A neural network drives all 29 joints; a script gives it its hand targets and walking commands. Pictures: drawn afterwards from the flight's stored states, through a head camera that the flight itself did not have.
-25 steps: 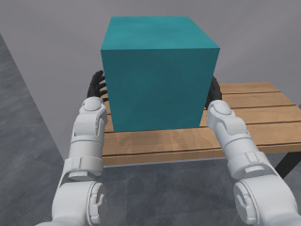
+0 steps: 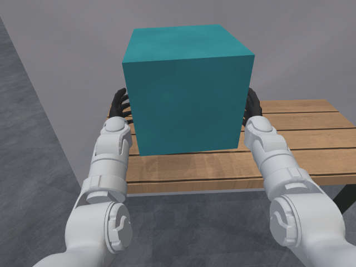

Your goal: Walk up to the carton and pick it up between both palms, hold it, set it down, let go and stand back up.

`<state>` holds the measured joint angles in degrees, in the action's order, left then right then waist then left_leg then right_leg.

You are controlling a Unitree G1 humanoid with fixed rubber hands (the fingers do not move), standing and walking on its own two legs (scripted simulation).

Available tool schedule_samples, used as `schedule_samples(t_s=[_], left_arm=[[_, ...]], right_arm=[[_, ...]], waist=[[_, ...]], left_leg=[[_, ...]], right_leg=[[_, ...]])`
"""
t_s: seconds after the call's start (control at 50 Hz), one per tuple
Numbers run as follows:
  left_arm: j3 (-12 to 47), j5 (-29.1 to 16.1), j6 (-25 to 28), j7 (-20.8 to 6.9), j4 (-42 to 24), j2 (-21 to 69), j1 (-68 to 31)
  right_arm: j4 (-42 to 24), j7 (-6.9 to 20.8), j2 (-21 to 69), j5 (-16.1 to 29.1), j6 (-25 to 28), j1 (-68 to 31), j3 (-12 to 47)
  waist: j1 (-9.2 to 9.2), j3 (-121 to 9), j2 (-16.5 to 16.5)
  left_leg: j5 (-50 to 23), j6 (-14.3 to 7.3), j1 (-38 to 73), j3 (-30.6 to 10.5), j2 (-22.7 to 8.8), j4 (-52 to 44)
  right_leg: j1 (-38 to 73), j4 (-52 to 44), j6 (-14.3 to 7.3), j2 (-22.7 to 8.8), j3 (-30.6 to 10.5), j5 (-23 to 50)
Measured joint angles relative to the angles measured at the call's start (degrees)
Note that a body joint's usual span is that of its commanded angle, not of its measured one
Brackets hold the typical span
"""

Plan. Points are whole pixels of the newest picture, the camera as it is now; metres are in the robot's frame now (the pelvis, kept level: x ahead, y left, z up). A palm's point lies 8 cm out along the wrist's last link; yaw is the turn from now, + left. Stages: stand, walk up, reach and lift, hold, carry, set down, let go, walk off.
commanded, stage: set down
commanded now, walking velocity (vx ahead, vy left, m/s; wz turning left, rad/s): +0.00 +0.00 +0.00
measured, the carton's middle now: (182, 85) +0.48 +0.03 +0.23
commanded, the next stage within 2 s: none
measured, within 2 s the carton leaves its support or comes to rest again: neither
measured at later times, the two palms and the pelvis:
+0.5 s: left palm (120, 123) +0.41 +0.18 +0.15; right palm (247, 121) +0.42 -0.13 +0.16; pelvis +0.00 +0.00 +0.00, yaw -1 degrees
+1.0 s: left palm (127, 139) +0.43 +0.17 +0.09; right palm (242, 129) +0.45 -0.14 +0.11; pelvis +0.02 -0.01 +0.00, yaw -2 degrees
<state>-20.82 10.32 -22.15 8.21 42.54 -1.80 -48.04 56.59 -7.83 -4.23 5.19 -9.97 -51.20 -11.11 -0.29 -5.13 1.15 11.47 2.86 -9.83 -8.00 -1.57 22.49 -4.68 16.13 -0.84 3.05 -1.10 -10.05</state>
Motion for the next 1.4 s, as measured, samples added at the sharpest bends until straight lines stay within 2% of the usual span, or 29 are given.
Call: schedule_samples(t_s=[0.12,0.3,0.58,0.76,0.98,1.16,1.28,1.4], left_arm=[[0.3,-0.6,2.8,0.0,5.5,-1.0,-1.6],[0.6,-1.5,6.5,0.7,9.2,-1.3,-3.4],[-2.3,1.9,9.5,0.9,13.0,0.2,-4.6],[-2.3,1.9,11.3,1.2,12.6,1.0,-2.4],[-0.8,-0.6,15.2,1.9,13.9,1.0,-0.8],[-0.4,-2.6,18.5,2.4,17.9,0.6,-1.5],[1.0,-4.6,17.7,2.7,18.9,-0.5,-1.9],[0.6,-4.7,20.2,2.7,22.7,-0.7,-3.8]], right_arm=[[1.8,0.6,1.3,-3.9,1.7,0.1,-4.2],[2.7,1.3,1.6,-6.9,4.1,-0.6,-7.7],[5.7,3.3,2.3,-14.3,7.6,-1.5,-15.4],[5.8,4.3,2.5,-15.6,10.6,-0.5,-15.8],[6.4,4.2,2.0,-15.8,13.9,0.3,-14.1],[7.9,4.0,1.3,-16.1,15.6,0.1,-13.4],[13.3,3.5,0.5,-14.6,17.5,-1.8,-13.3],[13.5,4.1,-0.2,-15.9,18.7,-1.2,-13.2]], waist=[[0.98,-0.9,0.7],[2.23,-2.9,0.6],[3.39,-4.0,1.5],[3.91,-3.8,1.4],[4.46,-5.7,1.3],[5.26,-7.1,0.6],[5.39,-7.8,0.0],[5.90,-8.5,-0.3]], left_leg=[[-1.0,0.3,-2.0,0.2,-0.2,-0.8],[-1.4,0.4,-5.4,0.8,-0.5,-0.8],[-1.4,0.3,-6.6,2.1,-0.6,-1.7],[-0.6,0.4,-8.7,3.0,-1.1,-0.8],[-0.3,0.5,-13.7,3.9,-1.6,0.4],[-0.6,0.5,-17.1,4.6,-1.6,0.8],[-1.6,0.4,-18.5,5.2,-1.4,-0.2],[-2.5,0.1,-20.1,5.9,-1.4,-1.0]], right_leg=[[-2.8,0.7,-0.3,0.1,0.2,0.2],[-6.4,1.0,-0.4,0.2,0.1,0.6],[-8.3,1.0,-0.3,-0.2,-0.1,0.2],[-10.2,1.4,-0.4,0.0,0.1,-0.1],[-15.4,3.0,-0.7,0.1,1.0,-0.6],[-19.2,4.3,-0.8,-0.2,1.7,-0.8],[-21.2,4.5,-0.8,-0.6,2.1,-0.5],[-23.3,4.4,-0.7,-0.8,1.9,0.2]])
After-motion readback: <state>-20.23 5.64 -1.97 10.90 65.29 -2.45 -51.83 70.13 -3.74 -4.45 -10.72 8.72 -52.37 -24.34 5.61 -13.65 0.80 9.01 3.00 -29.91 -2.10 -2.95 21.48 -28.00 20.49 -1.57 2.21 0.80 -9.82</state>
